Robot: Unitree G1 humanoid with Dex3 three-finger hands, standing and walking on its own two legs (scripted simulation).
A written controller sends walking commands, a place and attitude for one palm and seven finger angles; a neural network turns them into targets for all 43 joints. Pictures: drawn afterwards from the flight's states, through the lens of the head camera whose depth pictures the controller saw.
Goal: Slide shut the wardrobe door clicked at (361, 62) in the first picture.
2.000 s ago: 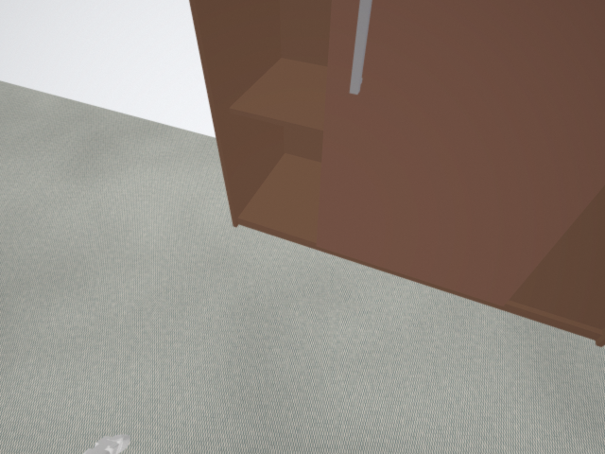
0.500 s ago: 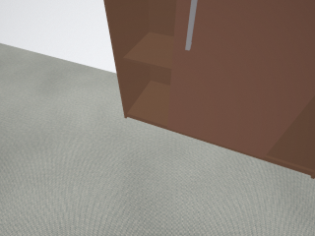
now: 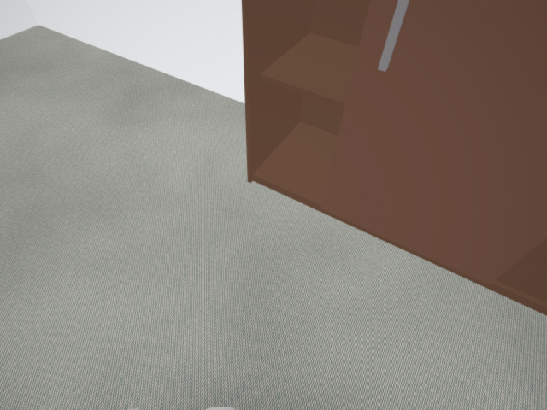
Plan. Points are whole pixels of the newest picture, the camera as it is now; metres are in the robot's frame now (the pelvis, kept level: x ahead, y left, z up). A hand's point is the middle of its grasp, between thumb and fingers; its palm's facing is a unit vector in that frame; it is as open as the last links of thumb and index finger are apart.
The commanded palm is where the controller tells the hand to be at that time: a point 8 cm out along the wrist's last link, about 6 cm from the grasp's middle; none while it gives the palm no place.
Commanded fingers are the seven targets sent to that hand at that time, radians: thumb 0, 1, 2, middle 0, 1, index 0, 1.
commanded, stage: walk to a spot facing it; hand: right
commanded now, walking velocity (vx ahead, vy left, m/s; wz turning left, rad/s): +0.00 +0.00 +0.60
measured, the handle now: (400, 16) +0.96 -0.29 +0.15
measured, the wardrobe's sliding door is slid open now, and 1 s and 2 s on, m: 0.38 0.38 0.38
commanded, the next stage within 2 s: none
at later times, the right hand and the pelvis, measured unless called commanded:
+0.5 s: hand out of the picture +0.06 -0.19 -0.15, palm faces -0.11 +0.97 -0.20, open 7.4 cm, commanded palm none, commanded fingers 0.00 -0.90 -0.90 0.20 0.30 0.20 0.30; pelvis +0.03 +0.00 +0.02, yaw +13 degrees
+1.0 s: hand (373, 309) +0.33 -0.20 -0.17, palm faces -0.47 +0.87 -0.14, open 7.4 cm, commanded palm none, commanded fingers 0.00 -0.90 -0.90 0.20 0.30 0.20 0.30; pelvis +0.18 -0.06 +0.01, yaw +33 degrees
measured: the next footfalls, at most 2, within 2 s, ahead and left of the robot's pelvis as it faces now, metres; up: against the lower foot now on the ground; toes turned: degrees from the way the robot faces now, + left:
right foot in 0.62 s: +0.15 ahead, -0.11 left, +0.00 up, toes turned +17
left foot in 1.28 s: +0.31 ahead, +0.11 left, +0.00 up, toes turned +52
